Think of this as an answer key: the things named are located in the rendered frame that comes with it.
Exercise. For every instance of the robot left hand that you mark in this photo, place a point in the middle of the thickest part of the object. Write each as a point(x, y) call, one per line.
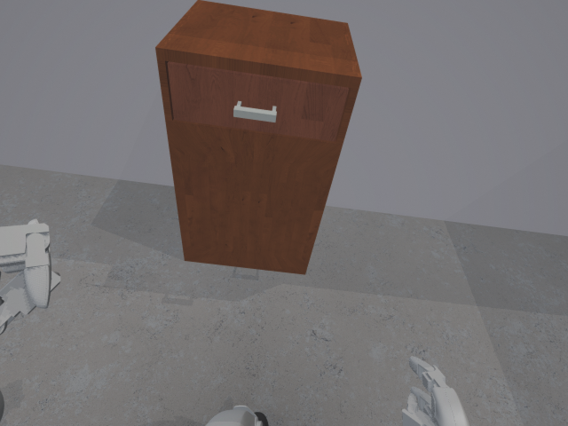
point(25, 249)

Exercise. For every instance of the handle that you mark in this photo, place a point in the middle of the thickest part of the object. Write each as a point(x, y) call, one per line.
point(254, 113)

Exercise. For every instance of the robot right hand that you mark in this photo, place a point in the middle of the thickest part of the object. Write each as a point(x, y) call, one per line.
point(442, 408)

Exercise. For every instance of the cabinet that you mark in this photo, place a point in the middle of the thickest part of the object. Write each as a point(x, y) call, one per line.
point(248, 198)

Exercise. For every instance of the drawer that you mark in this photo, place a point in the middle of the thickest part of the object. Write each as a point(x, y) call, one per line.
point(208, 95)

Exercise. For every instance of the left robot shin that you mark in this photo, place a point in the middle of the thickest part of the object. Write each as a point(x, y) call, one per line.
point(244, 408)

